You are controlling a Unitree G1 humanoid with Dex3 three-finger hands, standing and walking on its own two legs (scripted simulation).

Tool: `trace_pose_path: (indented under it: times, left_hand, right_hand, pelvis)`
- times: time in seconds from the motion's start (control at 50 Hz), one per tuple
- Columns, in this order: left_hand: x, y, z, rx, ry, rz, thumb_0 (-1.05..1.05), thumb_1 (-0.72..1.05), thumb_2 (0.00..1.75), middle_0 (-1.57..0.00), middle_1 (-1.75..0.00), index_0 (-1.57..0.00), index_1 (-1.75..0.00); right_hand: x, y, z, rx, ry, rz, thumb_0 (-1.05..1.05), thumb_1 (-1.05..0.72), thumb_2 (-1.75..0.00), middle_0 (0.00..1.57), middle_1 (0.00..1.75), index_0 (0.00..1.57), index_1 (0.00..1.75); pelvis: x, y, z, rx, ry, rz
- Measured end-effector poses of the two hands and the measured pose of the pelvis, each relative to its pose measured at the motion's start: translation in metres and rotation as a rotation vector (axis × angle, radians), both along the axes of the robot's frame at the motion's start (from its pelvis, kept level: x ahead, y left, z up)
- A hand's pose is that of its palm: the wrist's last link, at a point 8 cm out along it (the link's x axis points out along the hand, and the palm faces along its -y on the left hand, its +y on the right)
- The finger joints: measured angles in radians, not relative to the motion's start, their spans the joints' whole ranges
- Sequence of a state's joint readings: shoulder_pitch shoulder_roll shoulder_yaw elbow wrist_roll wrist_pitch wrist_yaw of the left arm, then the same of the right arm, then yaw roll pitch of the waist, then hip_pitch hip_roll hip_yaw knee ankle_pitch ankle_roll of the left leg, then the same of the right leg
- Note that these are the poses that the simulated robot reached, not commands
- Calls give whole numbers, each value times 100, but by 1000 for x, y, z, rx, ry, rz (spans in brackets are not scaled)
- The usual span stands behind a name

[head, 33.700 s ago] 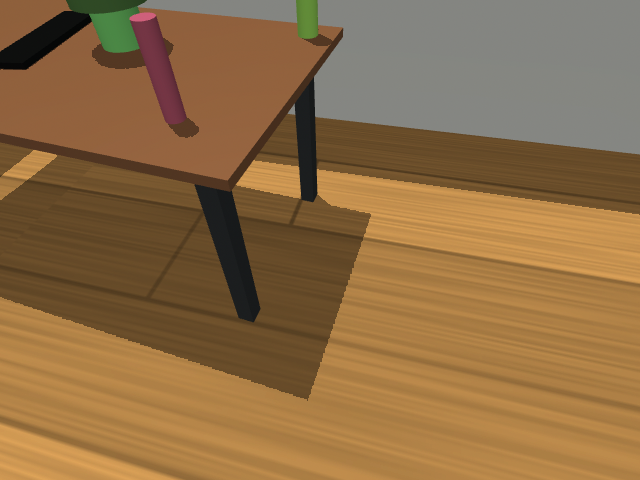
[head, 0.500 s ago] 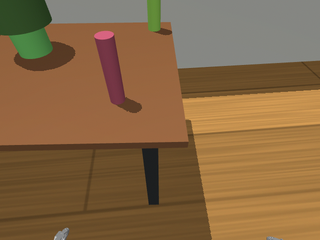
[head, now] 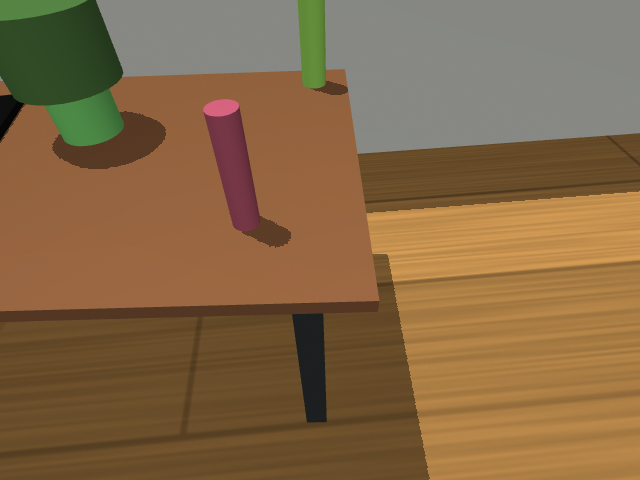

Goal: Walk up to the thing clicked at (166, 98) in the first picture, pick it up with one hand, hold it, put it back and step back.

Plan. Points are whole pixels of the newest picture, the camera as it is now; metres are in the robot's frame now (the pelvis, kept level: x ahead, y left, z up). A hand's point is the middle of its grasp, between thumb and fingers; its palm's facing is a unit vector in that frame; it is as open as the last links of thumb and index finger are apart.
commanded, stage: stand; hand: left
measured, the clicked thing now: (235, 172) +0.58 +0.17 +0.08
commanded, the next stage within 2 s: step back in 1.90 s
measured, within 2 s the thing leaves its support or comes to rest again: neither
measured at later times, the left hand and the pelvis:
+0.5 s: hand out of the picture +0.07 +0.25 -0.16, palm faces -0.02 -0.94 -0.34, open 7.4 cm; pelvis +0.00 +0.00 +0.00, yaw +0 degrees
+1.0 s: hand out of the picture +0.08 +0.25 -0.16, palm faces -0.03 -0.94 -0.34, open 7.4 cm; pelvis +0.01 +0.01 +0.00, yaw -1 degrees
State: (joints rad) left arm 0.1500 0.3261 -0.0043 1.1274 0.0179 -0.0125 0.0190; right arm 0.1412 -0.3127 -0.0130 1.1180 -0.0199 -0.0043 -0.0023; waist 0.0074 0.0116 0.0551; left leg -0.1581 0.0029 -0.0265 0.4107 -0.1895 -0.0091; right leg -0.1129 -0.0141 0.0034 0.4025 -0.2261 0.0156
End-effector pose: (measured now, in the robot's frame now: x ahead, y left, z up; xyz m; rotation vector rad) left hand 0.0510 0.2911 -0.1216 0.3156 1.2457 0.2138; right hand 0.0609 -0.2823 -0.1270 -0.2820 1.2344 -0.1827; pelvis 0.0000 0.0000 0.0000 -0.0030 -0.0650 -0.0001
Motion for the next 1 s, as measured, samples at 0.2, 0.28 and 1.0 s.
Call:
trace_pose_path:
  times: [0.2,0.28,1.0]
  left_hand:
    - [6,5,3,5,-2,5,0,89,89,-20,-30,-21,-30]
    - [6,5,3,3,7,3,0,90,89,-20,-30,-21,-30]
    - [23,7,2,-10,19,-8,0,90,89,-20,-30,-21,-30]
  right_hand:
    - [-6,-7,4,-18,16,-17,0,-91,-90,20,30,20,30]
    - [-9,-8,5,-22,27,-25,0,-91,-90,20,30,20,30]
    - [10,-8,10,-31,15,-24,0,-91,-90,20,30,20,30]
  pelvis:
    - [-2,2,3,0,-3,-1]
    - [-2,2,3,1,0,-2]
    - [11,6,5,0,16,-11]
